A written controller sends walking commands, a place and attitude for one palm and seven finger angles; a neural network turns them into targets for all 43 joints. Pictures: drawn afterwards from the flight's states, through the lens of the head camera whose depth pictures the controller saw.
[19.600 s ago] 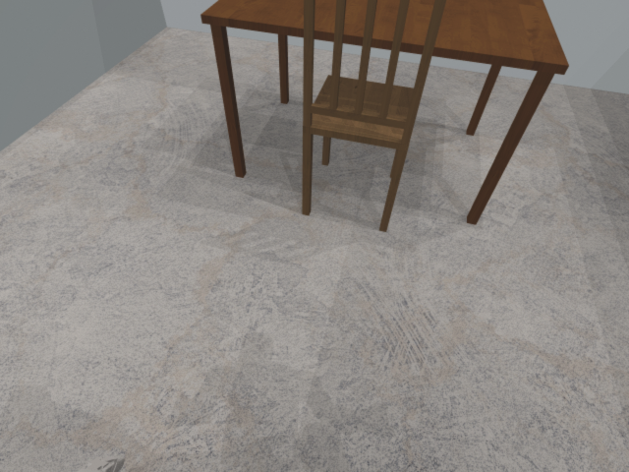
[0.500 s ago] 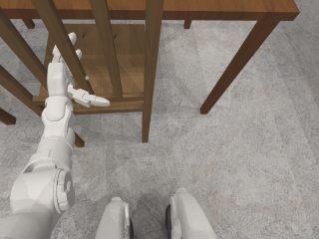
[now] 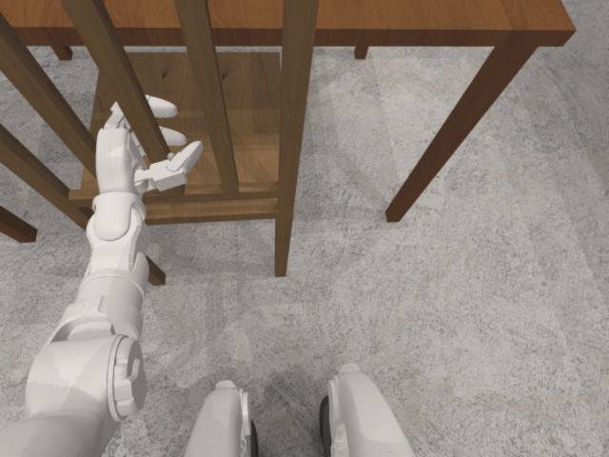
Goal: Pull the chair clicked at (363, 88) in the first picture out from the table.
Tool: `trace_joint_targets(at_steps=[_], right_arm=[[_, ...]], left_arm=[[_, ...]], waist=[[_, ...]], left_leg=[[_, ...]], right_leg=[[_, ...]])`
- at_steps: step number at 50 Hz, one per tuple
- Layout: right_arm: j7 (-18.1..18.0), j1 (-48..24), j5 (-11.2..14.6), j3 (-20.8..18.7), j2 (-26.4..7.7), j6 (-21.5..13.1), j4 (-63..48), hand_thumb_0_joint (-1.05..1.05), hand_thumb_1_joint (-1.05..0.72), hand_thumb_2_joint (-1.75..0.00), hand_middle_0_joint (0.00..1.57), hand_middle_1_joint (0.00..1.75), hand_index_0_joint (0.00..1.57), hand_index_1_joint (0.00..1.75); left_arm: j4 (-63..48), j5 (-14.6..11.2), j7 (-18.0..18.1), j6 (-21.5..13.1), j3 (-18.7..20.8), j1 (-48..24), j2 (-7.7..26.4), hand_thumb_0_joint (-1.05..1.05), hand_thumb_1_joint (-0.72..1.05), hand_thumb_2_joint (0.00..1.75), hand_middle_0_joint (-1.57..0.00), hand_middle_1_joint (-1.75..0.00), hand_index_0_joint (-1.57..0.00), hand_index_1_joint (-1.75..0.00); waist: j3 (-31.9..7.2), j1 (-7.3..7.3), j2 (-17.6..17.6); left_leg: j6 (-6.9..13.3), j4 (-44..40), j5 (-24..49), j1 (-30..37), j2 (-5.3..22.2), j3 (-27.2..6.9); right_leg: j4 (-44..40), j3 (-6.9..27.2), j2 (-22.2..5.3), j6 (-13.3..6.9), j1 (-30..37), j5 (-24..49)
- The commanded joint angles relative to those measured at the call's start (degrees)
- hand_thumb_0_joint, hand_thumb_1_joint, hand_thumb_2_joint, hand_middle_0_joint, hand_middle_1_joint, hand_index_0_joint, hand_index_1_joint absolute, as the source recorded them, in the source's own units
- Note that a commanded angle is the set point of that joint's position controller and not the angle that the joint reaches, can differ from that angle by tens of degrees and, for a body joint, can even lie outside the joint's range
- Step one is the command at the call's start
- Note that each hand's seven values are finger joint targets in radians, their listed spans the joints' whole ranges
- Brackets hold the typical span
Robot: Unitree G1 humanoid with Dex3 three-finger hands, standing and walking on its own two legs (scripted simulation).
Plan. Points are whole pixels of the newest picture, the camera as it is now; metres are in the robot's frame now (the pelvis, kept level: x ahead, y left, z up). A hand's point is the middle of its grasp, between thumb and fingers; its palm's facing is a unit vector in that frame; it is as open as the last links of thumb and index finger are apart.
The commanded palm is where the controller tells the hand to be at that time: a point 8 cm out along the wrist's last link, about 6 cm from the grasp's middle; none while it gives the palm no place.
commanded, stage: hook a spindle and tug to test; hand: left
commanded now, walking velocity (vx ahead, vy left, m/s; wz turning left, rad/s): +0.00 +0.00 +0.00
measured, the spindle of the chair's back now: (139, 114) +0.51 +0.17 +0.07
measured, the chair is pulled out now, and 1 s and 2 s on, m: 0.00 0.05 0.20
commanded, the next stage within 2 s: step backward, pulling the chair out in 0.74 s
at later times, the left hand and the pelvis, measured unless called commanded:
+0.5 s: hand (171, 162) +0.48 +0.14 +0.02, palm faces +0.02 -1.00 -0.01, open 5.4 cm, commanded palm +0.43 +0.19 +0.02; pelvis +0.02 +0.00 +0.01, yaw -1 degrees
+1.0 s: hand (168, 189) +0.44 +0.14 +0.03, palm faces +0.06 -0.99 -0.11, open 5.4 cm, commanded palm +0.41 +0.19 +0.03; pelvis +0.03 +0.00 +0.06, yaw +1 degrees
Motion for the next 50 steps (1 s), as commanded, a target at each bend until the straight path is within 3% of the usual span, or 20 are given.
trace_joint_targets(at_steps=[1, 9, 15, 17, 20, 22, 23, 27, 34, 36, 39, 41, 42, 43, 44, 45, 46, 47, 49, 50], right_arm=[[-0.9, 9.3, 0.0, -3.8, -9.6, -1.0, -2.7, 0.00, -0.90, -0.90, 0.20, 0.30, 0.20, 0.30], [-0.7, 8.6, 0.3, -3.9, -9.0, -1.0, -3.5, 0.00, -0.90, -0.90, 0.20, 0.30, 0.20, 0.30], [-0.7, 8.5, 0.5, -3.9, -9.0, -1.2, -4.2, 0.00, -0.90, -0.90, 0.20, 0.30, 0.20, 0.30], [-0.6, 8.4, 0.5, -4.1, -8.9, -1.3, -4.7, 0.00, -0.90, -0.90, 0.20, 0.30, 0.20, 0.30], [-0.3, 8.2, 0.9, -4.1, -8.6, -1.6, -5.8, 0.00, -0.90, -0.90, 0.20, 0.30, 0.20, 0.30], [-0.2, 7.7, 1.1, -4.1, -8.3, -1.8, -5.8, 0.00, -0.90, -0.90, 0.20, 0.30, 0.20, 0.30], [-0.3, 7.9, 1.1, -4.3, -8.4, -1.9, -6.0, 0.00, -0.90, -0.90, 0.20, 0.30, 0.20, 0.30], [-0.2, 7.5, 1.3, -4.4, -7.9, -2.6, -6.4, 0.00, -0.90, -0.90, 0.20, 0.30, 0.20, 0.30], [-0.4, 6.5, 1.4, -4.8, -7.5, -3.9, -6.2, 0.00, -0.90, -0.90, 0.20, 0.30, 0.20, 0.30], [-0.7, 6.3, 1.3, -4.8, -7.6, -4.3, -5.9, 0.00, -0.90, -0.90, 0.20, 0.30, 0.20, 0.30], [-1.0, 5.7, 1.3, -4.8, -7.5, -4.7, -5.2, 0.00, -0.90, -0.90, 0.20, 0.30, 0.20, 0.30], [-1.1, 5.7, 1.2, -4.9, -7.5, -4.9, -5.1, 0.00, -0.90, -0.90, 0.20, 0.30, 0.20, 0.30], [-1.3, 5.5, 1.2, -4.8, -7.6, -5.0, -4.6, 0.00, -0.90, -0.90, 0.20, 0.30, 0.20, 0.30], [-3.6, 4.8, 4.3, -4.3, -7.3, -0.8, -9.8, 0.00, -0.90, -0.90, 0.20, 0.30, 0.20, 0.30], [-5.8, 5.0, 4.9, -4.3, -6.1, 0.1, -11.7, 0.00, -0.90, -0.90, 0.20, 0.30, 0.20, 0.30], [-7.0, 3.8, 5.1, -3.6, -5.9, 1.0, -11.7, 0.00, -0.90, -0.90, 0.20, 0.30, 0.20, 0.30], [-7.9, 3.0, 5.3, -3.0, -5.9, 1.9, -11.2, 0.00, -0.90, -0.90, 0.20, 0.30, 0.20, 0.30], [-8.6, 2.8, 5.3, -2.7, -6.2, 2.7, -10.2, 0.00, -0.90, -0.90, 0.20, 0.30, 0.20, 0.30], [-9.3, 3.8, 4.9, -2.3, -6.6, 3.7, -7.7, 0.00, -0.90, -0.90, 0.20, 0.30, 0.20, 0.30], [-9.5, 4.0, 4.9, -2.5, -7.2, 3.9, -6.9, 0.00, -0.90, -0.90, 0.20, 0.30, 0.20, 0.30]], left_arm=[[-12.9, 0.3, -1.3, -4.8, -0.7, -20.8, 7.3, 0.00, 0.84, 0.88, -0.50, -1.45, -0.50, -1.45], [-16.2, -0.5, -1.8, -4.2, -2.0, -16.0, 5.2, 0.00, 0.90, 0.90, -0.50, -1.45, -0.50, -1.45], [-17.1, -0.9, -1.9, -3.7, -1.1, -11.4, 5.8, 0.00, 0.90, 0.90, -0.50, -1.45, -0.50, -1.45], [-19.4, -1.1, -2.2, -3.7, -0.6, -8.1, 6.2, 0.00, 0.90, 0.90, -0.50, -1.45, -0.50, -1.45], [-22.7, -2.2, -2.7, -3.2, -1.2, -1.9, 5.0, 0.00, 0.90, 0.90, -0.50, -1.45, -0.50, -1.45], [-24.3, -2.6, -2.8, -2.8, -2.4, 0.1, 3.5, 0.00, 0.90, 0.90, -0.50, -1.45, -0.50, -1.45], [-25.6, -2.7, -2.7, -2.8, -1.0, 1.4, 4.9, 0.00, 0.90, 0.90, -0.50, -1.45, -0.50, -1.45], [-29.2, -3.1, -2.5, -2.7, -2.4, 6.3, 3.1, 0.00, 0.90, 0.90, -0.50, -1.45, -0.50, -1.45], [-34.1, -3.5, -1.9, -2.7, -6.0, 10.4, -0.7, 0.00, 0.90, 0.90, -0.50, -1.45, -0.50, -1.45], [-35.7, -3.0, -1.4, -3.3, -5.2, 8.8, 0.8, 0.00, 0.90, 0.90, -0.50, -1.45, -0.50, -1.45], [-34.9, -2.6, -1.2, -3.3, -6.8, 6.7, -0.7, 0.00, 0.90, 0.90, -0.50, -1.45, -0.50, -1.45], [-35.3, -2.3, -1.0, -3.4, -7.5, 6.0, -1.4, 0.00, 0.90, 0.90, -0.50, -1.45, -0.50, -1.45], [-35.5, -2.1, -0.8, -3.4, -8.4, 1.1, -1.5, 0.00, 0.90, 0.90, -0.50, -1.45, -0.50, -1.45], [-43.5, 3.4, 4.2, 3.9, -3.3, -6.3, 16.4, 0.00, 0.90, 0.90, -0.50, -1.45, -0.50, -1.45], [-45.0, 3.1, 6.1, 8.1, -6.0, -6.3, 11.7, 0.00, 0.90, 0.90, -0.50, -1.45, -0.50, -1.45], [-41.7, 3.0, 7.3, 11.7, -7.4, -1.8, 9.1, 0.00, 0.90, 0.90, -0.50, -1.45, -0.50, -1.45], [-36.5, 3.2, 7.6, 14.6, -10.8, 4.6, 4.0, 0.00, 0.90, 0.90, -0.50, -1.45, -0.50, -1.45], [-32.3, 3.3, 8.2, 16.8, -12.3, 7.2, 2.3, 0.00, 0.90, 0.90, -0.50, -1.45, -0.50, -1.45], [-23.7, 3.1, 8.9, 19.0, -13.4, 7.2, 0.9, 0.00, 0.90, 0.90, -0.50, -1.45, -0.50, -1.45], [-21.5, 3.3, 9.3, 19.0, -13.2, 4.3, 1.7, 0.00, 0.90, 0.90, -0.50, -1.45, -0.50, -1.45]], waist=[[-31.9, -1.44, 5.3], [-32.0, -0.66, 4.8], [-31.1, 0.28, 3.5], [-32.9, 1.32, 4.7], [-33.4, 2.39, 3.5], [-32.1, 2.10, 2.7], [-32.3, 2.75, 2.0], [-31.4, 3.40, 3.6], [-29.9, 3.09, 2.6], [-30.8, 3.11, 3.7], [-28.8, 2.42, 3.1], [-30.4, 2.39, 3.5], [-30.1, 1.10, 3.4], [-42.1, 4.91, 6.4], [-38.8, 3.55, 7.5], [-36.1, 3.22, 7.0], [-30.6, 3.25, 6.7], [-26.3, 3.14, 5.3], [-21.4, 2.68, -1.4], [-21.9, 2.49, -1.5]], left_leg=[[-0.9, -7.3, 30.5, 23.6, -1.2, -3.5], [-0.7, -8.0, 31.4, 23.2, -1.3, -2.8], [-0.6, -8.5, 32.1, 22.1, -1.4, -2.2], [-0.8, -8.6, 35.0, 23.3, -1.3, -2.0], [-0.8, -9.3, 37.7, 23.5, -1.2, -1.8], [-0.7, -9.6, 37.9, 23.3, -1.1, -1.6], [-0.8, -9.8, 38.2, 22.9, -1.0, -1.5], [-1.0, -10.2, 40.6, 24.0, -0.9, -1.2], [-1.2, -10.1, 42.3, 25.6, -0.7, -1.3], [-1.3, -9.8, 42.4, 26.0, -0.7, -1.5], [-1.5, -9.3, 41.7, 26.2, -0.7, -2.0], [-1.5, -8.9, 43.2, 27.6, -0.7, -2.3], [-1.6, -8.7, 42.0, 27.6, -0.7, -2.5], [-0.7, -20.2, 35.5, 42.1, -1.0, -0.7], [-0.2, -23.1, 36.0, 43.0, -1.8, -0.3], [-0.4, -24.1, 38.2, 43.2, -1.4, -1.0], [-1.4, -27.9, 39.1, 45.9, 0.2, -4.1], [-0.3, -28.2, 43.1, 46.0, 1.2, -4.2], [0.2, -29.1, 45.3, 42.0, 2.1, -2.8], [-0.2, -30.7, 45.9, 42.9, 2.3, -2.6]], right_leg=[[-6.0, 0.9, 2.6, -1.7, 15.9, 21.6], [-6.6, 1.0, 2.6, -1.7, 18.8, 23.8], [-6.5, 1.3, 2.6, -1.7, 20.7, 25.4], [-6.5, 1.5, 2.4, -1.8, 22.3, 27.8], [-6.6, 1.5, 2.5, -1.9, 25.1, 30.7], [-7.1, 1.5, 2.5, -1.7, 25.5, 31.6], [-7.1, 1.6, 2.5, -1.8, 26.7, 32.3], [-7.1, 1.6, 2.2, -1.8, 26.8, 33.8], [-7.3, 1.2, 2.0, -1.7, 25.9, 33.9], [-6.6, 1.4, 1.8, -1.7, 25.6, 33.7], [-6.5, 1.0, 1.8, -1.7, 23.2, 31.7], [-6.1, 0.9, 1.8, -1.7, 22.8, 31.8], [-6.2, 0.8, 1.8, -1.6, 21.8, 31.2], [-17.0, 5.5, -2.4, -2.8, 47.2, 35.9], [-19.5, 5.0, -2.7, -2.7, 49.8, 42.7], [-20.3, 4.6, -2.7, -2.4, 47.2, 44.0], [-20.4, 2.0, -2.5, -1.9, 42.0, 36.8], [-21.9, 2.2, -2.2, -1.4, 41.5, 37.4], [-25.7, 2.8, -3.6, -0.8, 46.4, 45.2], [-27.2, 3.2, -4.6, -0.8, 48.7, 47.6]])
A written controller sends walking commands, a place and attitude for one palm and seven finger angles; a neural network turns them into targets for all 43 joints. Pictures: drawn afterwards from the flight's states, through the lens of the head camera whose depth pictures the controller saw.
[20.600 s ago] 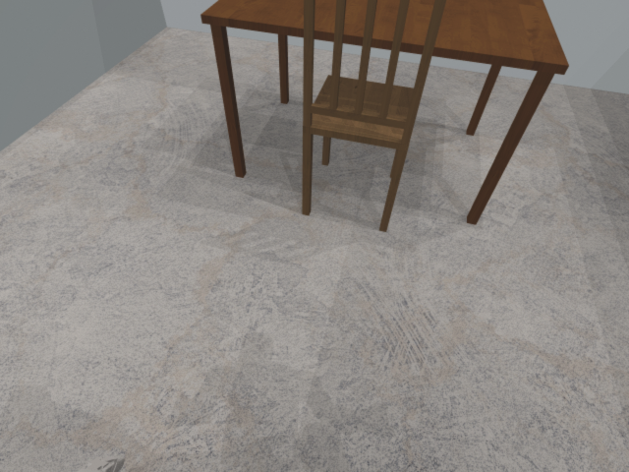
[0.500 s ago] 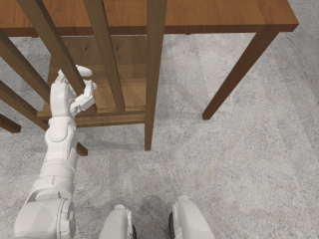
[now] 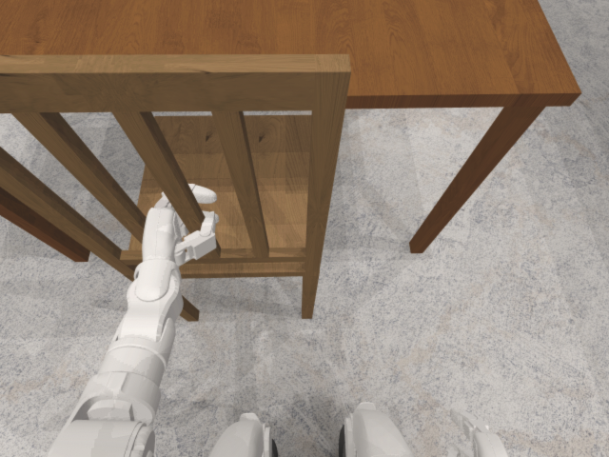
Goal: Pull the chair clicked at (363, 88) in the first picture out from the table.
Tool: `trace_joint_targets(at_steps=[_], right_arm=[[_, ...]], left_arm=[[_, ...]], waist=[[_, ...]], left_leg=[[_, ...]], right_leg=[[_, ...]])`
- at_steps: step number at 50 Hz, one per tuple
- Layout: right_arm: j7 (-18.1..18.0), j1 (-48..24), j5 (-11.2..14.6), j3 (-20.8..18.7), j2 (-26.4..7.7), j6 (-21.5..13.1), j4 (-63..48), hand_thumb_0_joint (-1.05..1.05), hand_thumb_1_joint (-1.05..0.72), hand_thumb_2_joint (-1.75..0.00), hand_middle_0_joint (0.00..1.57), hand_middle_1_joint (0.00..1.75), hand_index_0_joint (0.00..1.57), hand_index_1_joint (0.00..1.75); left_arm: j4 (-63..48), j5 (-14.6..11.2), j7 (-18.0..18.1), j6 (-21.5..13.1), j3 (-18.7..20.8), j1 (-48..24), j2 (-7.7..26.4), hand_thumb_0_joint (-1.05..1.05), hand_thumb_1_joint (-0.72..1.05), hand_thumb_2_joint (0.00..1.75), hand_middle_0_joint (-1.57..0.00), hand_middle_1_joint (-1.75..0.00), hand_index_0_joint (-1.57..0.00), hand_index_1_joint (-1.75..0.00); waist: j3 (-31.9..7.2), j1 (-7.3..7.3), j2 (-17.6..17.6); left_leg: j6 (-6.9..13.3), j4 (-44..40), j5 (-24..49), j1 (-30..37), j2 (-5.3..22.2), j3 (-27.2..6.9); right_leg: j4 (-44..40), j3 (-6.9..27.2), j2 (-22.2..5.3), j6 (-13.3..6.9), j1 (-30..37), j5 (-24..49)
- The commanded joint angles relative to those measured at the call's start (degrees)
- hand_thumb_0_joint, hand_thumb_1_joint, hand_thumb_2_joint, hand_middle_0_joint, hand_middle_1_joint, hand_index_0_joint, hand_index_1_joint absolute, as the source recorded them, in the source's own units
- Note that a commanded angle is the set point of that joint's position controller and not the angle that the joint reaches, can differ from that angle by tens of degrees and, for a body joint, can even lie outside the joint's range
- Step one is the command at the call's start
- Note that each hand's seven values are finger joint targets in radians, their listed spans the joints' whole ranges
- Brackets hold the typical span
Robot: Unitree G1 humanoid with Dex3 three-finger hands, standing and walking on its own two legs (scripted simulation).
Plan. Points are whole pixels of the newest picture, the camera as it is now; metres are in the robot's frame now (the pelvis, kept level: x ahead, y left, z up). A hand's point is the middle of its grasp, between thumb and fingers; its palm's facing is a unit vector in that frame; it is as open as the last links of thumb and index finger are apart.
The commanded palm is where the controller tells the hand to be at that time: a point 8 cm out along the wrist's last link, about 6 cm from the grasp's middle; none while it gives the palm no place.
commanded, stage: step backward, pulling the chair out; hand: left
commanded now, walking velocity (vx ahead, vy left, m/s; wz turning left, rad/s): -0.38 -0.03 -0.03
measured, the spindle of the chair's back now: (185, 203) +0.43 +0.15 +0.01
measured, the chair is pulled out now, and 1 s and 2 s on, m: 0.05 0.20 0.24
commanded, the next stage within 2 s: none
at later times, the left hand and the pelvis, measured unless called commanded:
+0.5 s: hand (217, 264) +0.36 +0.11 -0.02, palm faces -0.04 -0.99 -0.14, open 5.4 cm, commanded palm +0.34 +0.16 -0.03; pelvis -0.02 +0.00 +0.05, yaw -3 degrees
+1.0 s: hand (222, 342) +0.26 +0.10 -0.02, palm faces -0.02 -0.99 -0.16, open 5.5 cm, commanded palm +0.27 +0.15 -0.02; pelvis -0.10 -0.01 +0.04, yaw -1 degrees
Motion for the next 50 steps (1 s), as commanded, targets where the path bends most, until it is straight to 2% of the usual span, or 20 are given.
trace_joint_targets(at_steps=[1, 5, 8, 11, 12, 14, 16, 18, 24, 27, 30, 32, 34, 35, 37, 40, 42, 46, 48, 50], right_arm=[[-2.8, 7.1, 0.1, -3.1, -9.5, 0.4, -1.8, 0.00, -0.90, -0.90, 0.20, 0.30, 0.20, 0.30], [-3.3, 9.0, -0.3, -3.3, -9.8, 0.3, 0.5, 0.00, -0.90, -0.90, 0.20, 0.30, 0.20, 0.30], [-3.2, 7.6, 0.0, -3.4, -9.8, 0.2, 0.8, 0.00, -0.90, -0.90, 0.20, 0.30, 0.20, 0.30], [-3.2, 6.8, 0.1, -3.7, -10.0, -0.4, 1.0, 0.00, -0.90, -0.90, 0.20, 0.30, 0.20, 0.30], [-3.3, 6.9, 0.0, -3.8, -10.0, -0.5, 1.2, 0.00, -0.90, -0.90, 0.20, 0.30, 0.20, 0.30], [-3.3, 7.0, -0.6, -3.9, -9.8, -0.8, 1.6, 0.00, -0.90, -0.90, 0.20, 0.30, 0.20, 0.30], [-3.0, 7.1, -0.9, -4.1, -9.8, -1.0, 2.0, 0.00, -0.90, -0.90, 0.20, 0.30, 0.20, 0.30], [-2.7, 6.2, -0.9, -4.2, -9.7, -1.2, 1.8, 0.00, -0.90, -0.90, 0.20, 0.30, 0.20, 0.30], [-3.4, 5.6, -0.4, -4.2, -9.9, -2.1, 2.7, 0.00, -0.90, -0.90, 0.20, 0.30, 0.20, 0.30], [-3.7, 5.3, 0.0, -4.2, -10.0, -2.8, 3.2, 0.00, -0.90, -0.90, 0.20, 0.30, 0.20, 0.30], [-4.2, 4.9, 0.5, -4.2, -10.4, -3.8, 3.9, 0.00, -0.90, -0.90, 0.20, 0.30, 0.20, 0.30], [-4.3, 4.0, 0.9, -3.8, -10.3, -4.3, 3.9, 0.00, -0.90, -0.90, 0.20, 0.30, 0.20, 0.30], [-4.5, 3.1, 1.0, -3.6, -10.3, -5.0, 4.1, 0.00, -0.90, -0.90, 0.20, 0.30, 0.20, 0.30], [-4.8, 2.9, 1.0, -3.7, -10.7, -5.3, 4.2, 0.00, -0.90, -0.90, 0.20, 0.30, 0.20, 0.30], [-4.7, 1.9, 1.2, -3.2, -10.3, -6.1, 4.1, 0.00, -0.90, -0.90, 0.20, 0.30, 0.20, 0.30], [-5.0, 1.5, 1.3, -3.3, -10.5, -7.2, 4.6, 0.00, -0.90, -0.90, 0.20, 0.30, 0.20, 0.30], [-4.9, 1.3, 1.4, -3.2, -10.3, -8.1, 4.7, 0.00, -0.90, -0.90, 0.20, 0.30, 0.20, 0.30], [-4.9, 2.4, 1.7, -3.4, -10.5, -9.9, 5.8, 0.00, -0.90, -0.90, 0.20, 0.30, 0.20, 0.30], [-4.8, 2.5, 1.7, -3.3, -10.6, -10.7, 6.2, 0.00, -0.90, -0.90, 0.20, 0.30, 0.20, 0.30], [-4.9, 2.7, 1.6, -3.2, -11.2, -11.5, 6.7, 0.00, -0.90, -0.90, 0.20, 0.30, 0.20, 0.30]], left_arm=[[0.4, 4.2, 1.4, 0.9, -2.7, -15.8, 8.4, 0.00, 0.90, 0.90, -0.50, -1.45, -0.50, -1.45], [6.4, 4.4, 1.5, -1.4, -2.7, -20.4, 9.2, 0.00, 0.90, 0.90, -0.50, -1.45, -0.50, -1.45], [8.3, 4.3, 0.6, -2.0, -4.2, -19.5, 7.7, 0.00, 0.90, 0.90, -0.50, -1.45, -0.50, -1.45], [8.6, 4.1, 0.2, -2.5, -4.6, -18.8, 7.0, 0.00, 0.90, 0.90, -0.50, -1.45, -0.50, -1.45], [8.6, 4.1, 0.1, -2.7, -4.7, -18.7, 6.7, 0.00, 0.90, 0.90, -0.50, -1.45, -0.50, -1.45], [7.5, 4.3, -0.1, -3.3, -4.8, -18.4, 6.3, 0.00, 0.90, 0.90, -0.50, -1.45, -0.50, -1.45], [7.1, 4.3, -0.2, -3.4, -4.1, -16.2, 6.7, 0.00, 0.90, 0.90, -0.50, -1.45, -0.50, -1.45], [6.0, 4.2, -0.3, -3.6, -4.0, -15.6, 6.6, 0.00, 0.90, 0.90, -0.50, -1.45, -0.50, -1.45], [5.7, 4.1, 0.3, -3.9, -3.2, -16.6, 8.7, 0.00, 0.90, 0.90, -0.50, -1.45, -0.50, -1.45], [6.5, 3.9, 0.7, -4.0, -2.9, -16.0, 9.6, 0.00, 0.90, 0.90, -0.50, -1.45, -0.50, -1.45], [7.4, 3.8, 1.2, -3.9, -2.7, -16.8, 11.0, 0.00, 0.90, 0.90, -0.50, -1.45, -0.50, -1.45], [7.4, 3.4, 1.5, -3.7, -3.6, -17.3, 10.3, 0.00, 0.90, 0.90, -0.50, -1.45, -0.50, -1.45], [7.6, 3.2, 1.8, -3.7, -4.5, -18.0, 9.7, 0.00, 0.90, 0.90, -0.50, -1.45, -0.50, -1.45], [8.0, 3.3, 2.0, -3.7, -3.7, -18.0, 10.7, 0.00, 0.90, 0.90, -0.50, -1.45, -0.50, -1.45], [7.7, 3.0, 2.1, -3.9, -5.2, -18.8, 8.9, 0.00, 0.90, 0.90, -0.50, -1.45, -0.50, -1.45], [8.5, 2.8, 2.4, -4.2, -5.0, -19.7, 9.4, 0.00, 0.90, 0.90, -0.50, -1.45, -0.50, -1.45], [8.5, 2.7, 2.5, -4.5, -6.1, -20.5, 8.5, 0.00, 0.90, 0.90, -0.50, -1.45, -0.50, -1.45], [10.3, 2.9, 3.1, -5.1, -5.4, -20.1, 9.9, 0.00, 0.90, 0.90, -0.50, -1.45, -0.50, -1.45], [10.2, 2.9, 3.2, -5.6, -6.1, -20.6, 9.4, 0.00, 0.90, 0.90, -0.50, -1.45, -0.50, -1.45], [11.6, 3.1, 3.4, -5.7, -6.2, -19.9, 9.3, 0.00, 0.90, 0.90, -0.50, -1.45, -0.50, -1.45]], waist=[[-23.6, -0.81, 1.0], [-26.6, -0.36, 3.5], [-25.0, 0.31, 7.0], [-24.0, 0.67, 6.4], [-23.7, 0.56, 5.9], [-24.5, 0.51, 7.5], [-25.2, 0.91, 7.8], [-24.7, 1.18, 7.9], [-24.7, 1.02, 4.8], [-25.3, 1.13, 3.3], [-25.6, 1.23, 2.0], [-24.4, 1.27, 1.3], [-23.0, 1.39, 1.3], [-22.1, 1.60, 1.8], [-20.8, 2.01, 2.7], [-18.4, 2.35, 2.0], [-17.4, 2.52, 2.7], [-15.6, 2.56, -3.5], [-15.4, 2.61, -3.8], [-14.1, 2.59, -3.4]], left_leg=[[-1.2, -14.0, 37.1, 18.3, 5.2, -4.2], [-1.5, -14.9, 51.6, 25.8, 5.8, -2.7], [-2.0, -17.0, 51.6, 29.6, 7.1, -4.4], [-1.9, -18.6, 52.9, 32.2, 8.1, -5.3], [-1.8, -18.7, 55.8, 33.6, 8.4, -5.4], [-2.0, -18.8, 62.7, 37.5, 9.0, -5.7], [-1.8, -18.6, 68.5, 41.7, 9.7, -6.1], [-2.0, -19.2, 66.1, 42.1, 10.2, -5.8], [-2.4, -19.9, 53.5, 36.1, 9.7, -3.8], [-2.8, -19.8, 44.9, 32.4, 8.3, -2.8], [-3.0, -19.6, 35.3, 29.6, 6.7, -1.9], [-2.9, -20.4, 30.6, 28.5, 6.0, -2.2], [-2.2, -22.2, 28.2, 28.3, 6.1, -2.7], [-1.8, -23.2, 27.9, 28.5, 6.5, -3.2], [-1.2, -24.9, 26.0, 27.9, 7.1, -3.8], [-0.6, -25.9, 21.4, 27.4, 7.4, -4.0], [-0.8, -25.6, 17.4, 27.0, 6.8, -3.3], [-1.4, -22.5, 10.3, 28.2, 3.9, -2.2], [-1.6, -21.6, 8.2, 29.3, 3.2, -1.8], [-1.4, -22.8, 8.5, 29.8, 3.6, -2.8]], right_leg=[[-11.1, 2.7, -4.4, -1.6, 24.9, 35.2], [-13.8, 3.3, -4.8, -1.2, 30.5, 48.3], [-16.2, 3.3, -4.4, -1.7, 29.1, 39.4], [-17.4, 3.0, -3.0, -1.7, 28.7, 36.4], [-17.5, 2.8, -2.6, -1.6, 28.1, 36.5], [-17.1, 2.8, -2.2, -1.4, 26.4, 35.9], [-17.5, 2.8, -1.2, -1.2, 24.8, 31.3], [-18.6, 2.9, -1.1, -1.4, 25.0, 29.0], [-19.2, 4.5, -3.5, -1.8, 29.6, 39.4], [-20.2, 5.5, -5.2, -2.4, 32.5, 43.4], [-21.4, 6.8, -7.1, -2.9, 33.6, 42.5], [-22.2, 6.8, -7.6, -2.8, 32.5, 37.8], [-23.0, 6.0, -6.4, -1.8, 30.6, 29.8], [-23.2, 5.5, -5.6, -1.4, 29.8, 26.2], [-22.9, 4.8, -4.3, -0.7, 29.3, 19.6], [-23.5, 5.0, -3.8, -0.4, 27.4, 12.0], [-24.8, 6.0, -4.6, -0.7, 26.9, 8.2], [-31.3, 9.5, -7.7, -2.1, 24.3, 1.6], [-33.0, 10.4, -9.1, -2.6, 23.1, -0.5], [-32.9, 9.4, -8.3, -2.5, 21.5, -1.8]])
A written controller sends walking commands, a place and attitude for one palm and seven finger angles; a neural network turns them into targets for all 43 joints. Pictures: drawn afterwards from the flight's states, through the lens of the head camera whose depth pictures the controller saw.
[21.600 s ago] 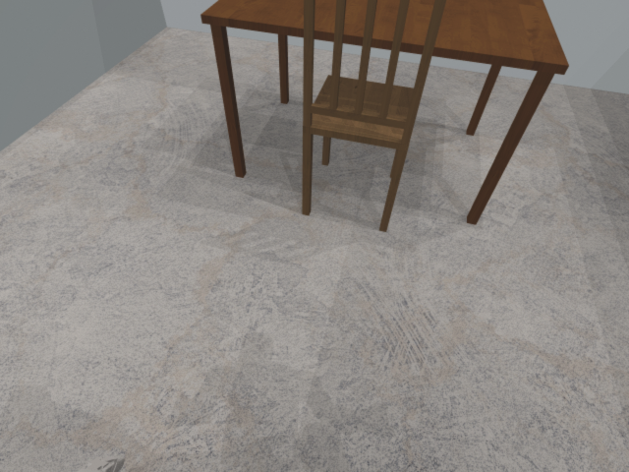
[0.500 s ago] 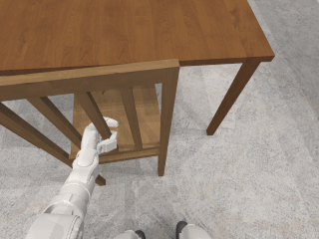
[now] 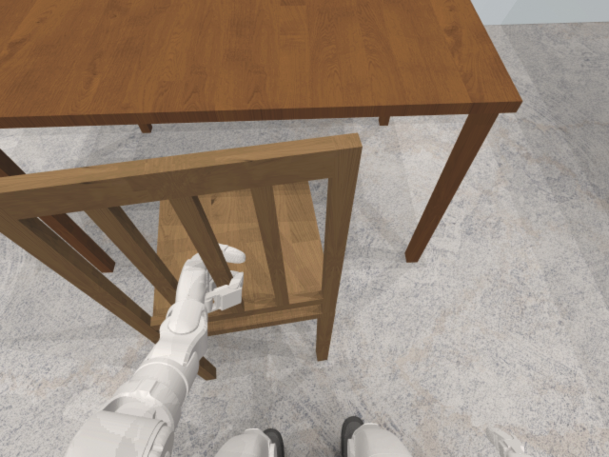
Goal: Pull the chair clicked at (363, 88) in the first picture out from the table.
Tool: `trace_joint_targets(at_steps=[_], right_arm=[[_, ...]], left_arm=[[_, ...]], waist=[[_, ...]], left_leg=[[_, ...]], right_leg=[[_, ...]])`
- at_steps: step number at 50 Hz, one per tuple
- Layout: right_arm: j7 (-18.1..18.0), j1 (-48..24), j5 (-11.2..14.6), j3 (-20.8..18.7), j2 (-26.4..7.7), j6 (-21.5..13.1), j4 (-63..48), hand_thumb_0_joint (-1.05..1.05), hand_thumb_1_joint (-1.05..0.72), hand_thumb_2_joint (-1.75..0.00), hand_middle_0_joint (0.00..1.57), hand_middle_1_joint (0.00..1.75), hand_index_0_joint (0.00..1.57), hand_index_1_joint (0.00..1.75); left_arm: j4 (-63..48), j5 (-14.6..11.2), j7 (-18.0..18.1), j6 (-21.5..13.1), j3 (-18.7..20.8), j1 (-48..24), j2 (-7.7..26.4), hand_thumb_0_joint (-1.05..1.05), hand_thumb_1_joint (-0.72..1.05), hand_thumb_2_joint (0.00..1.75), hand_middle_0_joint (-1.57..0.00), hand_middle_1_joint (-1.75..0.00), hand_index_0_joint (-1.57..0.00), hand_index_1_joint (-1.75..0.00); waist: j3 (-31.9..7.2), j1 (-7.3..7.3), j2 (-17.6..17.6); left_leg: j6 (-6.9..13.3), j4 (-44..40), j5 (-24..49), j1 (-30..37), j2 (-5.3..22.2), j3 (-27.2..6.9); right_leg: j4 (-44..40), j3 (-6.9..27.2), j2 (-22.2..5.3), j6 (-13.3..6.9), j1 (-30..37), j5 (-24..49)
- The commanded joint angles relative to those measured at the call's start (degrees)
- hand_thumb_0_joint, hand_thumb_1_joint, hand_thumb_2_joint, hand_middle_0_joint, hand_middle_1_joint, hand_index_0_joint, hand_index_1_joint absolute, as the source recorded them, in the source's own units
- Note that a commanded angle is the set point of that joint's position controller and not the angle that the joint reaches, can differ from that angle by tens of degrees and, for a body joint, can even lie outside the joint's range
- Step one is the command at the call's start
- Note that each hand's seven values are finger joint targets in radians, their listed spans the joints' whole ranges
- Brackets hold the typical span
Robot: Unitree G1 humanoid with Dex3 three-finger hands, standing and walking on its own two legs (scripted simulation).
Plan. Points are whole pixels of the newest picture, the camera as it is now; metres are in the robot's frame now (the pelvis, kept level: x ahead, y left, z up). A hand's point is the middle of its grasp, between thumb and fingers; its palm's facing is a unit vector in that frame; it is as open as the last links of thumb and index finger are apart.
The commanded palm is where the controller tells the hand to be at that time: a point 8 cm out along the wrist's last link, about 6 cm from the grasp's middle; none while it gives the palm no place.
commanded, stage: step backward, pulling the chair out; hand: left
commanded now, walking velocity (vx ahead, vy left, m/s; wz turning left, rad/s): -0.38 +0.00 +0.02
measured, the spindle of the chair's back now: (217, 265) +0.37 +0.13 -0.03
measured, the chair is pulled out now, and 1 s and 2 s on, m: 0.20 0.24 0.35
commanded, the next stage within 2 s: none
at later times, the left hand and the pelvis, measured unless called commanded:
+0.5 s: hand (231, 293) +0.34 +0.12 -0.07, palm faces +0.02 -0.98 -0.18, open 5.6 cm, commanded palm +0.34 +0.17 -0.06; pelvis -0.01 +0.00 -0.01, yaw +2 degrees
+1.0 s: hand (227, 312) +0.32 +0.12 -0.07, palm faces -0.04 -0.99 -0.17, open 5.5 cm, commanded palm +0.31 +0.17 -0.06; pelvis -0.05 +0.01 +0.00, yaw +0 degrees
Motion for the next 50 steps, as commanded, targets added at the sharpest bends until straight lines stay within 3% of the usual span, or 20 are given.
trace_joint_targets(at_steps=[1, 6, 9, 12, 15, 18, 21, 23, 24, 26, 28, 32, 36, 39, 41, 44, 45, 47, 48, 50], right_arm=[[-0.9, 3.5, -0.1, -2.0, -6.8, -3.6, -3.8, 0.00, -0.90, -0.90, 0.20, 0.30, 0.20, 0.30], [-1.5, 2.1, -0.6, -1.2, -7.0, -4.4, -4.3, 0.00, -0.90, -0.90, 0.20, 0.30, 0.20, 0.30], [-1.4, 2.3, -1.2, -1.5, -6.1, -4.2, -4.0, 0.00, -0.90, -0.90, 0.20, 0.30, 0.20, 0.30], [-1.2, 1.0, -1.4, -1.5, -5.9, -3.7, -4.3, 0.00, -0.90, -0.90, 0.20, 0.30, 0.20, 0.30], [-1.4, 1.7, -1.2, -1.9, -5.8, -4.1, -4.3, 0.00, -0.90, -0.90, 0.20, 0.30, 0.20, 0.30], [-0.7, 4.6, -1.0, -2.4, -5.4, -5.0, -2.4, 0.00, -0.90, -0.90, 0.20, 0.30, 0.20, 0.30], [-0.1, 3.7, -1.3, -1.9, -5.4, -5.3, -1.6, 0.00, -0.90, -0.90, 0.20, 0.30, 0.20, 0.30], [-0.2, 4.0, -1.3, -1.6, -6.0, -5.5, -0.7, 0.00, -0.90, -0.90, 0.20, 0.30, 0.20, 0.30], [-0.5, 3.9, -1.4, -1.8, -6.8, -5.5, -0.6, 0.00, -0.90, -0.90, 0.20, 0.30, 0.20, 0.30], [-0.7, 2.8, -1.2, -2.1, -7.3, -5.1, -2.1, 0.00, -0.90, -0.90, 0.20, 0.30, 0.20, 0.30], [-0.7, 1.1, -1.9, -1.5, -6.1, -4.4, -3.7, 0.00, -0.90, -0.90, 0.20, 0.30, 0.20, 0.30], [-0.3, 2.6, -2.4, -2.4, -6.1, -3.4, -3.5, 0.00, -0.90, -0.90, 0.20, 0.30, 0.20, 0.30], [-0.8, 3.7, -1.5, -3.3, -6.5, -2.6, -3.2, 0.00, -0.90, -0.90, 0.20, 0.30, 0.20, 0.30], [-0.7, 2.6, -1.4, -2.8, -5.8, -2.6, -3.5, 0.00, -0.90, -0.90, 0.20, 0.30, 0.20, 0.30], [-0.7, 2.6, -1.4, -2.2, -6.2, -2.6, -3.2, 0.00, -0.90, -0.90, 0.20, 0.30, 0.20, 0.30], [-1.0, 1.8, -1.5, -1.7, -6.8, -2.2, -3.6, 0.00, -0.90, -0.90, 0.20, 0.30, 0.20, 0.30], [-1.2, 0.6, -1.5, -1.9, -7.8, -1.8, -4.3, 0.00, -0.90, -0.90, 0.20, 0.30, 0.20, 0.30], [-0.8, -0.6, -1.4, -1.7, -7.1, -1.4, -6.3, 0.00, -0.90, -0.90, 0.20, 0.30, 0.20, 0.30], [-0.8, -1.1, -1.9, -1.3, -6.4, -1.6, -6.6, 0.00, -0.90, -0.90, 0.20, 0.30, 0.20, 0.30], [-1.2, 0.9, -2.2, -1.9, -6.6, -1.9, -5.0, 0.00, -0.90, -0.90, 0.20, 0.30, 0.20, 0.30]], left_arm=[[-10.0, 2.9, 1.3, -3.8, -0.1, -18.1, 12.5, 0.00, 0.90, 0.90, -0.50, -1.45, -0.50, -1.45], [-11.6, 2.9, 1.4, -4.0, -0.8, -19.2, 10.6, 0.00, 0.90, 0.90, -0.50, -1.45, -0.50, -1.45], [-11.7, 3.1, 0.9, -3.7, -0.7, -20.2, 10.0, 0.00, 0.90, 0.90, -0.50, -1.45, -0.50, -1.45], [-11.7, 3.3, 0.7, -3.0, -0.5, -21.2, 10.2, 0.00, 0.90, 0.90, -0.50, -1.45, -0.50, -1.45], [-10.7, 3.3, 1.1, -2.8, 1.1, -19.6, 12.4, 0.00, 0.90, 0.90, -0.50, -1.45, -0.50, -1.45], [-8.4, 3.5, 1.5, -3.1, 2.0, -17.8, 13.7, 0.00, 0.90, 0.90, -0.50, -1.45, -0.50, -1.45], [-7.4, 3.8, 1.4, -2.1, 2.4, -17.6, 13.2, 0.00, 0.90, 0.90, -0.50, -1.45, -0.50, -1.45], [-8.4, 3.8, 1.2, -1.9, 2.0, -19.5, 12.5, 0.00, 0.90, 0.90, -0.50, -1.45, -0.50, -1.45], [-8.6, 3.8, 1.1, -1.9, 1.4, -19.8, 12.0, 0.00, 0.90, 0.90, -0.50, -1.45, -0.50, -1.45], [-9.6, 3.3, 0.8, -2.2, -0.4, -20.3, 9.8, 0.00, 0.90, 0.90, -0.50, -1.45, -0.50, -1.45], [-12.7, 3.4, 0.3, -2.5, -2.1, -24.5, 7.1, 0.00, 0.90, 0.90, -0.50, -1.45, -0.50, -1.45], [-12.0, 4.0, 0.0, -2.1, -0.9, -23.0, 7.8, 0.00, 0.90, 0.90, -0.50, -1.45, -0.50, -1.45], [-11.2, 3.7, 0.2, -1.7, 1.4, -20.2, 12.2, 0.00, 0.90, 0.90, -0.50, -1.45, -0.50, -1.45], [-10.0, 3.4, 0.2, -1.3, 2.6, -18.0, 13.9, 0.00, 0.90, 0.90, -0.50, -1.45, -0.50, -1.45], [-9.9, 3.4, 0.2, -0.3, 2.5, -17.3, 13.4, 0.00, 0.90, 0.90, -0.50, -1.45, -0.50, -1.45], [-12.4, 3.2, 0.2, 0.3, 1.0, -18.0, 11.5, 0.00, 0.90, 0.90, -0.50, -1.45, -0.50, -1.45], [-12.9, 3.0, 0.2, 0.4, 0.1, -17.6, 10.9, 0.00, 0.90, 0.90, -0.50, -1.45, -0.50, -1.45], [-14.6, 2.5, -0.1, -0.2, -1.5, -19.5, 8.6, 0.00, 0.90, 0.90, -0.50, -1.45, -0.50, -1.45], [-15.5, 2.7, -0.2, -0.4, -2.1, -21.4, 7.5, 0.00, 0.90, 0.90, -0.50, -1.45, -0.50, -1.45], [-14.2, 2.7, 0.1, -0.7, 0.3, -21.6, 9.7, 0.00, 0.90, 0.90, -0.50, -1.45, -0.50, -1.45]], waist=[[-21.3, 0.89, -2.9], [-22.3, 1.82, 6.2], [-24.3, 1.72, 4.9], [-20.9, 2.14, 6.3], [-19.3, 2.34, -3.2], [-22.4, 1.65, -13.2], [-24.1, 1.61, -12.1], [-25.0, 0.56, -9.4], [-24.8, 0.33, -6.1], [-24.0, 1.43, 2.8], [-24.1, 1.51, 8.7], [-23.6, 1.61, 6.4], [-29.2, 0.64, -3.0], [-27.8, 1.41, -7.9], [-26.5, 1.22, -9.2], [-26.6, 0.33, -5.3], [-23.9, 0.83, 0.8], [-22.1, 1.92, 7.4], [-20.8, 1.97, 10.2], [-23.0, 1.68, 6.9]], left_leg=[[-0.1, -4.0, -7.7, 13.1, 3.5, -5.4], [1.9, -11.2, -2.6, 8.9, 9.6, -10.6], [2.3, -7.2, 10.0, 11.2, 10.9, -10.0], [2.3, -8.0, 1.7, 3.4, 11.3, -9.9], [1.1, -2.4, -9.7, 0.0, 7.0, -7.6], [-1.9, 11.4, -13.7, 8.1, -0.7, -3.9], [-2.3, 13.2, -14.7, 6.4, -0.8, -6.4], [-2.0, 2.8, -9.1, 9.3, 0.5, -6.6], [-1.3, -3.5, -0.2, 10.7, 2.1, -7.1], [0.8, -7.6, 10.1, 11.4, 8.3, -10.8], [2.9, -9.4, 12.2, 9.5, 11.9, -13.7], [2.1, -3.2, 26.2, 11.8, 12.1, -11.5], [-2.6, 4.3, 10.4, 9.1, 5.1, -6.3], [-3.0, 10.2, -14.3, 7.9, 0.4, -5.6], [-2.7, 9.3, -14.6, 7.7, 0.5, -6.6], [-1.3, -4.0, -0.7, 12.1, 3.4, -7.2], [0.2, -7.9, 4.1, 12.3, 6.9, -9.7], [3.0, -13.7, -2.5, 5.9, 12.8, -13.2], [3.9, -14.5, -2.1, 3.9, 13.8, -14.7], [4.6, -9.2, 14.7, 10.3, 14.5, -14.3]], right_leg=[[-10.5, 7.8, -8.3, -1.1, 4.3, -15.8], [4.7, 2.7, -2.3, 0.2, 7.4, -10.8], [7.8, 3.3, -2.4, 0.2, 8.6, -3.2], [9.5, 4.1, -3.2, -0.5, 10.9, -7.5], [2.5, 9.9, -7.1, -2.5, 10.3, -11.6], [-13.2, 20.0, -17.1, -6.5, 6.0, -16.7], [-9.8, 16.6, -18.9, -7.9, 13.8, 2.9], [-5.2, 11.2, -16.3, -5.5, 15.6, 11.3], [-2.2, 8.3, -13.0, -3.3, 14.9, 11.6], [2.9, 3.4, -5.8, 0.3, 12.2, 3.4], [10.5, 2.2, -3.2, 0.6, 12.1, -3.5], [8.3, 3.2, -3.6, -0.3, 13.5, 5.5], [0.9, 11.1, -12.1, -4.1, 19.2, 23.4], [-7.8, 15.5, -18.3, -6.5, 18.0, 15.3], [-8.1, 13.7, -18.7, -6.9, 18.4, 14.6], [-4.3, 7.1, -12.5, -2.3, 16.9, 10.7], [-2.3, 4.5, -8.2, -0.3, 14.0, 3.1], [6.6, 1.9, -3.0, 0.3, 15.3, -12.0], [10.5, 1.6, -2.0, 0.0, 14.8, -12.2], [10.5, 2.2, -1.8, 0.2, 13.3, -5.0]])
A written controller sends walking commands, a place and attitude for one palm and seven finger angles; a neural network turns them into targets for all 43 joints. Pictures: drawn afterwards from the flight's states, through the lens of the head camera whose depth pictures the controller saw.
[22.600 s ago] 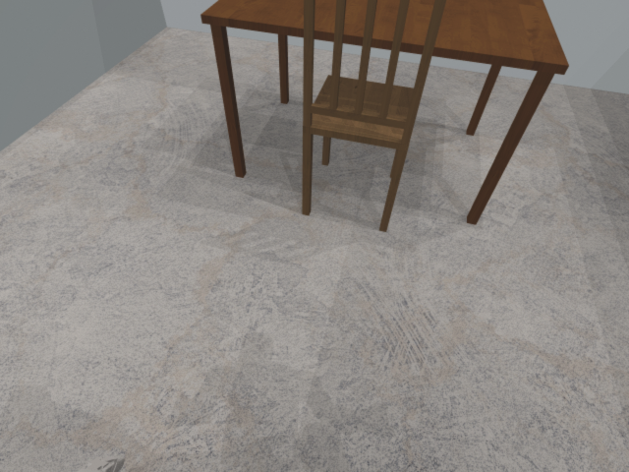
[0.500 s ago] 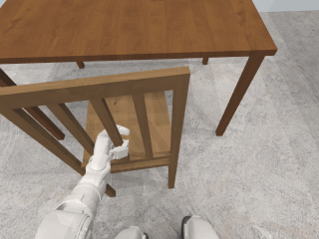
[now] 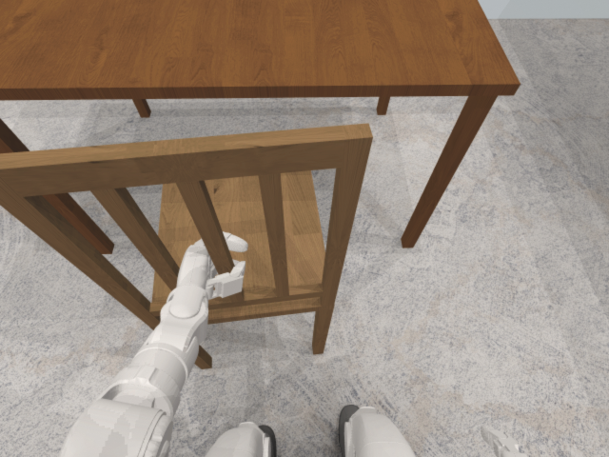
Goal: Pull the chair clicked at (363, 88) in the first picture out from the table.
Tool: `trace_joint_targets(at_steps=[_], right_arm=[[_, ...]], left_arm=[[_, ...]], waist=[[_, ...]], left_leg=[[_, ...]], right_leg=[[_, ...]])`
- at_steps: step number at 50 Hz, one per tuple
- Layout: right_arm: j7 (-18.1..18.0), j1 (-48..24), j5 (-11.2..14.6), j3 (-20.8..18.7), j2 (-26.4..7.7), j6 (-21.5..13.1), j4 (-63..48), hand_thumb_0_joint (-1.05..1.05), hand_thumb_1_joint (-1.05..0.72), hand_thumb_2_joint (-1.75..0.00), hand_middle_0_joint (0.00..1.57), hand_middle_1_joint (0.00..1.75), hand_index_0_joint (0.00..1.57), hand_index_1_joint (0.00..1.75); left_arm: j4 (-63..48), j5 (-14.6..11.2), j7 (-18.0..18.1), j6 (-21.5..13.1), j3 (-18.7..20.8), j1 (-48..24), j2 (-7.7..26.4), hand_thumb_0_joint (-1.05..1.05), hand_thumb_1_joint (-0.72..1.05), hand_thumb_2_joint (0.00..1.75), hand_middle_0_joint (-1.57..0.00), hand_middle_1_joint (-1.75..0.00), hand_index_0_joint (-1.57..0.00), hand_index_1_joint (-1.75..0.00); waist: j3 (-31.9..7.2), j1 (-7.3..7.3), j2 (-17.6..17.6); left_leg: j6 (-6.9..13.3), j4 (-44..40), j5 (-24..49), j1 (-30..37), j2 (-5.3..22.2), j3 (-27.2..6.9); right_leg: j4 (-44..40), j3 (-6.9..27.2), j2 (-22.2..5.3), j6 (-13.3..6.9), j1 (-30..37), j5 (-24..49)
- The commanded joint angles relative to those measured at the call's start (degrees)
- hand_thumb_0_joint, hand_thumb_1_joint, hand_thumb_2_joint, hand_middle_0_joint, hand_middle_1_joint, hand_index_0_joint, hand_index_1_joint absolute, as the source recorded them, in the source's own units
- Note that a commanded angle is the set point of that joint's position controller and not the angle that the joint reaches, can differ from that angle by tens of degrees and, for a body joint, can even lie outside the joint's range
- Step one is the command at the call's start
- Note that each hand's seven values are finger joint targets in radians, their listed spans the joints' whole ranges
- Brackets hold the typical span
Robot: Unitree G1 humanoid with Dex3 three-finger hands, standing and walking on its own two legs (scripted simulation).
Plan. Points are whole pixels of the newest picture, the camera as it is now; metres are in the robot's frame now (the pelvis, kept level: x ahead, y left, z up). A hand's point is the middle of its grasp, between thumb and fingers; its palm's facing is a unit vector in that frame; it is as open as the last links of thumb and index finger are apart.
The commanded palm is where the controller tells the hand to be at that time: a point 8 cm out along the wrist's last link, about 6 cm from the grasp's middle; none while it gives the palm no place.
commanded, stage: step backward, pulling the chair out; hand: left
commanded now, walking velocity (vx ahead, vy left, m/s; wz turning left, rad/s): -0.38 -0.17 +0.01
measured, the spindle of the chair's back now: (219, 253) +0.39 +0.13 -0.03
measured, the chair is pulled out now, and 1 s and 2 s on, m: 0.24 0.35 0.46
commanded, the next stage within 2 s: none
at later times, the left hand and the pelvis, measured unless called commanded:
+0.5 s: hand (233, 308) +0.32 +0.10 -0.06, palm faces -0.02 -0.98 -0.18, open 5.6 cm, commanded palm +0.31 +0.16 -0.06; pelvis -0.05 -0.01 +0.00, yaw +0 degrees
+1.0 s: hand (227, 354) +0.25 +0.11 -0.06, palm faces -0.02 -0.98 -0.19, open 5.6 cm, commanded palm +0.25 +0.16 -0.06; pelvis -0.11 -0.02 +0.00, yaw -1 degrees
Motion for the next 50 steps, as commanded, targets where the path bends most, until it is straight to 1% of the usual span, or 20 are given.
trace_joint_targets(at_steps=[1, 4, 7, 11, 13, 16, 18, 20, 22, 26, 29, 33, 35, 38, 40, 41, 43, 46, 48, 50], right_arm=[[-0.6, 2.3, -0.8, -2.6, -6.8, -2.5, -4.2, 0.00, -0.90, -0.90, 0.20, 0.30, 0.20, 0.30], [0.2, 2.2, -1.5, -2.8, -6.6, -3.5, -2.7, 0.00, -0.90, -0.90, 0.20, 0.30, 0.20, 0.30], [0.0, 2.8, -1.0, -3.6, -6.8, -3.9, -1.8, 0.00, -0.90, -0.90, 0.20, 0.30, 0.20, 0.30], [-0.5, 2.6, 0.0, -3.5, -5.9, -4.9, -1.4, 0.00, -0.90, -0.90, 0.20, 0.30, 0.20, 0.30], [-0.3, 1.1, -0.2, -3.0, -5.9, -5.2, -1.4, 0.00, -0.90, -0.90, 0.20, 0.30, 0.20, 0.30], [-0.2, 2.0, -0.4, -2.0, -6.2, -5.7, -0.3, 0.00, -0.90, -0.90, 0.20, 0.30, 0.20, 0.30], [-0.6, 3.3, -0.3, -2.2, -7.3, -5.8, -0.1, 0.00, -0.90, -0.90, 0.20, 0.30, 0.20, 0.30], [-0.8, 2.2, -0.1, -3.2, -8.6, -5.3, -1.7, 0.00, -0.90, -0.90, 0.20, 0.30, 0.20, 0.30], [-0.5, 0.6, -1.0, -2.3, -7.0, -4.3, -3.6, 0.00, -0.90, -0.90, 0.20, 0.30, 0.20, 0.30], [0.2, 3.0, -1.2, -3.2, -7.1, -3.6, -3.4, 0.00, -0.90, -0.90, 0.20, 0.30, 0.20, 0.30], [-0.2, 3.1, -0.3, -3.7, -7.0, -3.1, -3.7, 0.00, -0.90, -0.90, 0.20, 0.30, 0.20, 0.30], [-0.1, 3.2, 0.2, -3.4, -6.7, -3.7, -2.9, 0.00, -0.90, -0.90, 0.20, 0.30, 0.20, 0.30], [0.0, 3.2, -0.2, -2.7, -7.1, -3.9, -1.9, 0.00, -0.90, -0.90, 0.20, 0.30, 0.20, 0.30], [-0.4, 3.9, -0.3, -1.9, -7.6, -4.1, -1.6, 0.00, -0.90, -0.90, 0.20, 0.30, 0.20, 0.30], [-0.7, 0.7, -0.3, -2.0, -8.5, -3.9, -3.7, 0.00, -0.90, -0.90, 0.20, 0.30, 0.20, 0.30], [-0.3, 0.4, -0.3, -2.0, -7.9, -3.8, -4.9, 0.00, -0.90, -0.90, 0.20, 0.30, 0.20, 0.30], [-0.6, 1.2, -0.5, -1.9, -7.0, -3.8, -4.8, 0.00, -0.90, -0.90, 0.20, 0.30, 0.20, 0.30], [-0.5, 3.0, -0.7, -2.8, -7.4, -4.5, -2.6, 0.00, -0.90, -0.90, 0.20, 0.30, 0.20, 0.30], [-0.1, 1.4, -1.2, -2.6, -7.0, -4.7, -2.3, 0.00, -0.90, -0.90, 0.20, 0.30, 0.20, 0.30], [-0.5, 3.3, -0.6, -3.5, -7.6, -5.0, -1.2, 0.00, -0.90, -0.90, 0.20, 0.30, 0.20, 0.30]], left_arm=[[-11.5, 1.9, -0.1, -4.8, 0.4, -19.5, 7.5, 0.00, 0.90, 0.90, -0.50, -1.45, -0.50, -1.45], [-9.6, 2.9, -0.7, -6.0, -0.3, -21.7, 6.5, 0.00, 0.90, 0.90, -0.50, -1.45, -0.50, -1.45], [-8.6, 2.9, -0.3, -7.1, 3.0, -20.0, 10.6, 0.00, 0.90, 0.90, -0.50, -1.45, -0.50, -1.45], [-6.5, 2.3, 0.4, -7.3, 4.5, -17.3, 14.6, 0.00, 0.90, 0.90, -0.50, -1.45, -0.50, -1.45], [-5.2, 2.6, 0.6, -6.8, 5.1, -15.9, 14.8, 0.00, 0.90, 0.90, -0.50, -1.45, -0.50, -1.45], [-5.0, 2.6, 0.5, -5.6, 5.5, -15.3, 13.7, 0.00, 0.90, 0.90, -0.50, -1.45, -0.50, -1.45], [-5.9, 2.3, 0.4, -5.2, 4.1, -15.5, 12.1, 0.00, 0.90, 0.90, -0.50, -1.45, -0.50, -1.45], [-7.3, 1.8, 0.2, -5.4, 2.6, -16.6, 10.6, 0.00, 0.90, 0.90, -0.50, -1.45, -0.50, -1.45], [-11.4, 2.1, -0.3, -5.9, 0.7, -21.4, 8.2, 0.00, 0.90, 0.90, -0.50, -1.45, -0.50, -1.45], [-10.3, 2.7, -0.6, -5.7, 1.7, -18.6, 8.6, 0.00, 0.90, 0.90, -0.50, -1.45, -0.50, -1.45], [-10.2, 2.4, -0.4, -6.0, 3.0, -17.8, 11.6, 0.00, 0.90, 0.90, -0.50, -1.45, -0.50, -1.45], [-7.2, 2.2, 0.0, -5.5, 4.6, -14.4, 14.4, 0.00, 0.90, 0.90, -0.50, -1.45, -0.50, -1.45], [-6.0, 2.4, 0.2, -4.7, 4.4, -14.1, 13.5, 0.00, 0.90, 0.90, -0.50, -1.45, -0.50, -1.45], [-6.9, 2.2, 0.0, -4.1, 3.3, -14.8, 11.5, 0.00, 0.90, 0.90, -0.50, -1.45, -0.50, -1.45], [-10.1, 1.7, -0.2, -5.1, 1.0, -17.3, 9.9, 0.00, 0.90, 0.90, -0.50, -1.45, -0.50, -1.45], [-10.7, 1.6, -0.2, -5.1, 0.9, -17.8, 9.3, 0.00, 0.90, 0.90, -0.50, -1.45, -0.50, -1.45], [-12.2, 1.3, -0.5, -5.2, 0.3, -21.3, 7.8, 0.00, 0.90, 0.90, -0.50, -1.45, -0.50, -1.45], [-8.7, 2.2, -0.6, -5.3, 1.5, -20.5, 9.1, 0.00, 0.90, 0.90, -0.50, -1.45, -0.50, -1.45], [-7.8, 2.8, -0.9, -5.7, 0.3, -21.0, 8.4, 0.00, 0.90, 0.90, -0.50, -1.45, -0.50, -1.45], [-6.8, 2.5, -0.2, -6.4, 3.0, -19.2, 12.1, 0.00, 0.90, 0.90, -0.50, -1.45, -0.50, -1.45]], waist=[[-27.6, 1.75, 8.8], [-24.2, 1.86, 11.8], [-29.4, 1.71, 8.1], [-27.4, 1.30, -4.6], [-26.8, 2.57, -6.6], [-27.2, 1.94, -7.2], [-27.7, 1.14, -5.3], [-26.1, 1.80, 3.6], [-27.3, 2.10, 13.0], [-28.0, 1.89, 8.4], [-30.5, 1.35, 2.6], [-28.8, 2.32, -6.7], [-27.6, 1.92, -5.6], [-27.5, 0.93, -5.0], [-24.3, 1.99, 10.6], [-23.1, 2.83, 13.1], [-23.4, 2.34, 11.2], [-25.4, 1.92, 6.3], [-21.3, 2.33, 9.8], [-25.6, 2.18, 4.4]], left_leg=[[3.9, -7.9, 22.5, 11.0, 14.9, -12.4], [3.2, -7.5, 22.8, 11.1, 15.4, -11.8], [1.5, -3.9, 20.9, 10.7, 13.2, -8.5], [-2.8, 7.5, -7.3, 8.7, 2.8, -3.1], [-2.9, 14.7, -14.7, 5.4, 0.7, -5.3], [-2.7, 6.3, -12.8, 5.1, 1.7, -7.0], [-1.8, -6.1, 0.1, 8.7, 3.7, -6.6], [1.0, -9.4, 14.7, 10.5, 10.0, -10.5], [2.7, -10.7, 19.1, 7.3, 13.3, -12.9], [1.5, -4.4, 29.7, 11.2, 12.9, -10.7], [-1.7, -0.6, 13.3, 6.1, 8.2, -6.5], [-2.9, 11.1, -16.4, 6.2, 0.1, -4.0], [-2.6, 9.8, -15.3, 6.3, 0.6, -5.4], [-1.1, -7.5, -4.9, 9.5, 3.6, -6.5], [2.2, -14.3, -1.2, 5.4, 11.2, -12.1], [3.6, -17.0, -6.1, 0.8, 14.3, -14.0], [5.3, -13.2, 5.2, 2.3, 15.9, -14.6], [2.7, -5.6, 19.3, 7.7, 13.0, -10.3], [0.9, -6.9, 10.8, 2.2, 12.0, -9.3], [0.0, -3.1, 7.3, 3.5, 9.7, -7.9]], right_leg=[[4.6, 1.8, -0.2, -0.3, 13.9, 3.5], [2.8, 1.8, -0.2, -0.8, 11.9, -1.9], [-0.4, 3.5, -1.5, -0.8, 16.7, 10.4], [-14.6, 16.3, -14.1, -6.0, 10.9, 6.7], [-17.0, 17.2, -17.3, -8.2, 12.5, 5.0], [-11.6, 11.0, -15.3, -6.8, 18.2, 18.2], [-7.9, 7.3, -10.8, -3.4, 18.6, 18.9], [-4.6, 3.6, -3.8, 0.1, 16.0, 13.0], [3.7, 2.1, -1.6, 0.1, 17.5, 6.4], [0.8, 3.2, -2.0, -0.9, 17.7, 16.5], [-2.8, 8.0, -7.3, -3.2, 20.9, 23.1], [-17.8, 16.1, -16.3, -6.7, 14.8, 3.4], [-17.1, 13.8, -16.3, -7.2, 15.2, 6.4], [-11.9, 6.2, -9.4, -2.2, 15.3, 5.7], [-2.1, 2.3, -2.4, 0.3, 13.6, -4.1], [3.3, 1.4, -0.3, 0.1, 15.0, -9.0], [6.9, 1.8, 0.7, -0.2, 15.4, -4.1], [0.4, 3.2, -1.1, -0.3, 16.9, 10.2], [0.8, 4.4, -2.9, -1.4, 16.1, 6.4], [-2.5, 7.7, -4.4, -2.4, 16.6, 7.8]])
